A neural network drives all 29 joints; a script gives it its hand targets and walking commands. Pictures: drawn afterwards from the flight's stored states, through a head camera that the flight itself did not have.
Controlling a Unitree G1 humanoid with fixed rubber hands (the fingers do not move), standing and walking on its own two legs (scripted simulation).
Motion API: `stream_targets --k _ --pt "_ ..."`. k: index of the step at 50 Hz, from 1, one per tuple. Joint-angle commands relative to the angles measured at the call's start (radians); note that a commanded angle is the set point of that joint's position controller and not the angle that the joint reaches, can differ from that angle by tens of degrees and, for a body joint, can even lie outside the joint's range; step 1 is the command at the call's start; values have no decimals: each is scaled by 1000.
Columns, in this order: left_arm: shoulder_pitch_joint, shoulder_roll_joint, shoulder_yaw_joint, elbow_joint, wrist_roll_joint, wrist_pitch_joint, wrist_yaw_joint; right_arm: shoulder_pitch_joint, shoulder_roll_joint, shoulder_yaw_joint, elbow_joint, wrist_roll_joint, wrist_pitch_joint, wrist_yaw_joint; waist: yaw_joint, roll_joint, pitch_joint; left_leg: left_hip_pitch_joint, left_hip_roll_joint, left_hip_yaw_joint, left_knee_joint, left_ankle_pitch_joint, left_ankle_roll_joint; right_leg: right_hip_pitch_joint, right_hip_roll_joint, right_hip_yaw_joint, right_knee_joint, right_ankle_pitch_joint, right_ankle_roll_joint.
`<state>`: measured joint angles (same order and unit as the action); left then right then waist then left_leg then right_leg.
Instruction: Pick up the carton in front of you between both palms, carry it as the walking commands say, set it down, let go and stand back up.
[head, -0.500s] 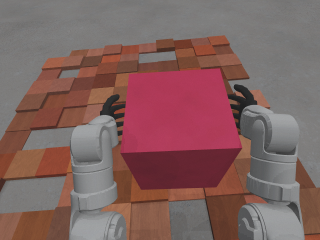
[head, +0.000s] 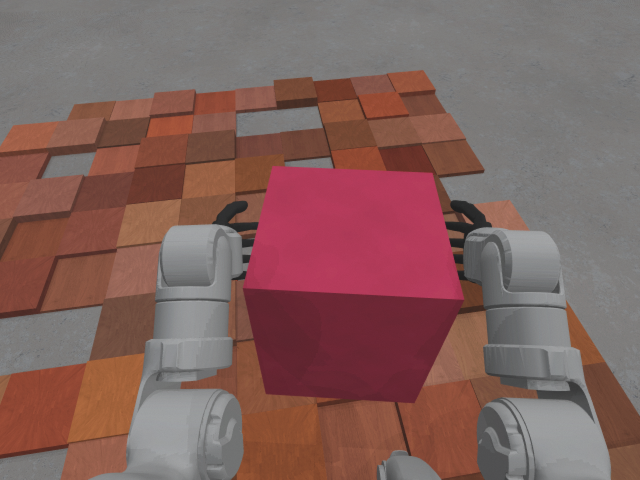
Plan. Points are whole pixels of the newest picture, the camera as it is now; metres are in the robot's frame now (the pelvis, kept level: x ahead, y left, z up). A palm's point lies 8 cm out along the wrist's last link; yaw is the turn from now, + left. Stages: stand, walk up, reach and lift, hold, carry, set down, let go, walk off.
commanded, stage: carry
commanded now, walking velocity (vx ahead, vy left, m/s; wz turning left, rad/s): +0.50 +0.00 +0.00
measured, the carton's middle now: (345, 288) +0.37 -0.02 +0.02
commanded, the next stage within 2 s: none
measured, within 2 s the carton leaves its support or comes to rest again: neither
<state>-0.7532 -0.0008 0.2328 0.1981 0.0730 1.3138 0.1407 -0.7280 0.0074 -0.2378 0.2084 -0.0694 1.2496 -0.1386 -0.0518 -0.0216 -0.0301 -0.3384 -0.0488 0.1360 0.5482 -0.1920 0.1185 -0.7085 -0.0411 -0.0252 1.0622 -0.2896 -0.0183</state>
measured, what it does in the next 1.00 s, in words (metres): walks ahead: right foot, then left foot 0.03 m higher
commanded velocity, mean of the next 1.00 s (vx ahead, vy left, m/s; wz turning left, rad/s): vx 0.50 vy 0.00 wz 0.00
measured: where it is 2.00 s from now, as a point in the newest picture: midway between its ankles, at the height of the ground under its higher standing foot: (303, 221)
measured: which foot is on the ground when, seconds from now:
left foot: down 0.00-0.20, up 0.22-0.66, down 0.68-1.00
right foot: up 0.00-0.18, down 0.20-0.70, up 0.72-1.00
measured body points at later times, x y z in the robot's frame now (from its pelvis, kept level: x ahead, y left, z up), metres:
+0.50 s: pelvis +0.31 -0.02 -0.01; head +0.37 -0.04 +0.44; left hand +0.67 +0.15 +0.09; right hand +0.70 -0.15 +0.09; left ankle +0.38 +0.12 -0.62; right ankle +0.30 -0.09 -0.75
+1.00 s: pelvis +0.59 +0.03 +0.02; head +0.61 +0.05 +0.47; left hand +0.98 +0.16 +0.16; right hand +0.96 -0.14 +0.16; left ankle +0.59 +0.10 -0.72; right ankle +0.65 -0.10 -0.66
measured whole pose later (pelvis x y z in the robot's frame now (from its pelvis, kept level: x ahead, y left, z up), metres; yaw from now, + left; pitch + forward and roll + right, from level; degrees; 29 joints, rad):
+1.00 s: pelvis +0.59 +0.03 +0.02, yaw -1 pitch +6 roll -2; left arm -0.80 -0.01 0.27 0.16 0.10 1.34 0.14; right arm -0.81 -0.01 -0.26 0.22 -0.06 1.27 -0.14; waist -0.07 0.01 -0.07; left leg -0.33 0.00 0.11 0.46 -0.34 0.09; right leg -0.66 -0.02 -0.06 0.92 -0.38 -0.01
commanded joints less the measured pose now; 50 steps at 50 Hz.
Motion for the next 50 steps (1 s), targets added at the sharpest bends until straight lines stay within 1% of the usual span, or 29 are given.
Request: stream_targets --k 1,4,6,7,8,9,10,11,12,13,14,15,17,19,21,24,27,30,32,33,34,35,36,37,39,40,43,46,50 --pt "-717 -1172 -551 -190 -400 -93 -189 -818 1224 616 -223 520 -38 250 -24 99 -474 512 272 -316 -107 505 112 -164 -12 -8 -95 111 0" --pt "-662 -1127 -594 -237 -364 -117 -184 -783 1211 691 -281 537 -61 253 -46 99 -463 536 212 -238 -73 611 74 -101 25 -50 -310 256 -23" --pt "-641 -1086 -618 -269 -350 -126 -183 -765 1188 728 -312 544 -72 255 -53 119 -451 483 180 -174 -59 630 44 65 75 -102 -485 358 -36" --pt "-615 -1067 -627 -269 -343 -127 -184 -745 1173 739 -311 545 -75 255 -39 127 -458 441 174 -147 -22 696 25 192 101 -126 -546 396 -52" --pt "-582 -1046 -632 -259 -332 -129 -186 -720 1162 746 -299 543 -75 257 -5 128 -490 396 162 -110 72 775 -5 368 118 -150 -607 457 -69" --pt "-561 -1032 -634 -246 -320 -132 -191 -686 1153 752 -273 542 -75 261 51 103 -542 303 133 -50 232 762 -42 610 108 -162 -686 578 -83" --pt "-516 -1013 -628 -227 -311 -135 -198 -677 1134 755 -251 534 -77 267 109 37 -561 93 99 -51 401 435 -77 843 -7 -63 -676 708 -84" --pt "-506 -978 -614 -197 -303 -136 -205 -651 1155 757 -206 525 -69 274 74 -158 -683 -210 10 -110 618 -325 -114 1196 -327 301 -483 1213 -206" --pt "-435 -976 -603 -140 -305 -137 -208 -594 1130 727 -153 500 -62 277 116 -222 -765 -347 -9 -162 848 -443 -117 1310 -387 453 -486 1091 -311" --pt "-419 -987 -608 -141 -314 -145 -215 -567 1150 715 -131 490 -64 279 141 -197 -790 -449 24 -196 957 -379 -109 1292 -401 523 -548 723 -351" --pt "-467 -1041 -632 -175 -341 -153 -224 -596 1155 708 -149 485 -70 281 144 -110 -726 -489 55 -192 943 -305 -97 1188 -340 494 -601 533 -307" --pt "-551 -1084 -661 -234 -380 -159 -235 -629 1170 708 -170 477 -79 278 129 -69 -635 -510 58 -174 916 -268 -101 1088 -293 435 -624 546 -264" --pt "-673 -1158 -725 -332 -462 -167 -251 -615 1173 700 -203 446 -95 258 103 -26 -576 -492 74 -147 876 -225 -102 959 -247 350 -637 492 -217" --pt "-720 -1183 -756 -379 -509 -169 -265 -576 1160 692 -226 406 -107 231 92 -51 -559 -530 81 -127 873 -234 -95 920 -219 308 -631 443 -203" --pt "-712 -1168 -769 -387 -533 -169 -276 -543 1128 690 -242 372 -114 206 97 -68 -537 -592 84 -103 851 -281 -99 897 -219 288 -632 438 -223" --pt "-678 -1116 -766 -380 -540 -163 -286 -536 1075 705 -267 345 -112 184 109 -98 -499 -624 99 -68 744 -190 -104 867 -202 228 -644 525 -226" --pt "-670 -1052 -747 -374 -534 -147 -284 -574 1022 714 -301 356 -91 176 119 -131 -452 -553 101 -46 550 -44 -101 818 -170 149 -646 572 -204" --pt "-666 -983 -720 -342 -515 -112 -269 -607 957 699 -300 377 -50 178 117 -145 -396 -404 77 -13 275 58 -75 760 -156 84 -654 607 -172" --pt "-653 -947 -690 -292 -494 -84 -255 -614 919 674 -263 386 -16 186 85 -143 -386 -215 19 42 123 48 -54 721 -154 36 -601 780 -135" --pt "-653 -933 -670 -268 -486 -70 -248 -614 908 656 -229 394 0 194 44 -133 -408 -77 -12 65 43 76 -47 705 -144 -3 -501 868 -101" --pt "-657 -922 -651 -244 -475 -57 -242 -607 901 633 -188 402 13 202 -7 -87 -465 127 -21 74 -59 123 -43 656 -108 -61 -329 824 -63" --pt "-674 -914 -630 -226 -457 -45 -237 -627 899 614 -165 413 23 212 -13 27 -553 378 149 -152 -18 105 -2 473 -69 -45 -117 472 -22" --pt "-690 -928 -610 -214 -450 -30 -231 -660 892 598 -124 414 26 219 -17 338 -688 656 416 -652 -68 65 170 147 79 -11 170 -113 23" --pt "-727 -922 -596 -211 -445 -22 -227 -642 940 592 -100 446 30 229 -42 320 -636 623 391 -802 -179 -29 191 -1 107 46 321 -217 9" --pt "-801 -974 -564 -199 -433 -21 -214 -777 1023 600 -160 502 34 251 -29 130 -512 491 338 -593 -121 111 146 -81 48 63 387 -164 -23" --pt "-817 -987 -551 -203 -421 -22 -206 -848 1058 608 -196 533 36 259 -13 86 -492 447 317 -518 -110 120 120 -88 28 69 364 -136 -30" --pt "-813 -1001 -515 -202 -395 -12 -182 -925 1105 587 -234 570 47 266 -3 98 -496 412 291 -441 -148 14 89 -65 17 51 238 -129 -25" --pt "-738 -1028 -502 -130 -357 -9 -176 -857 1117 550 -151 535 55 273 -9 127 -497 392 306 -362 -191 76 106 -22 22 -6 -15 -185 2" --pt "-669 -1100 -506 -16 -336 -38 -203 -760 1162 522 -13 468 23 298 -2 169 -453 359 292 -257 -228 155 72 81 18 -75 -285 -7 19"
